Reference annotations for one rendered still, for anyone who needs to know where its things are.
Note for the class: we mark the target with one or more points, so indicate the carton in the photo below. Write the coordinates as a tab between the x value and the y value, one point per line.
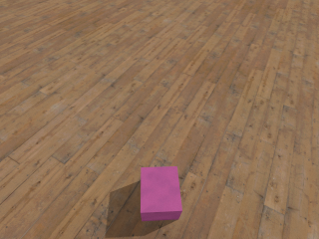
160	193

